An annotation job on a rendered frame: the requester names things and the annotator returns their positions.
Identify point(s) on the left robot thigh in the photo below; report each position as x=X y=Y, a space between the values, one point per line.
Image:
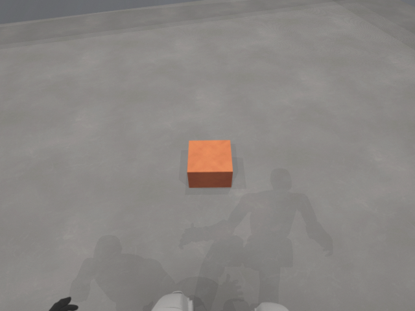
x=174 y=302

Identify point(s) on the carton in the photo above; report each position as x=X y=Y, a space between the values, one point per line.
x=209 y=164

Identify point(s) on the left robot hand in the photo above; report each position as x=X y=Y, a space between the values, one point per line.
x=63 y=305

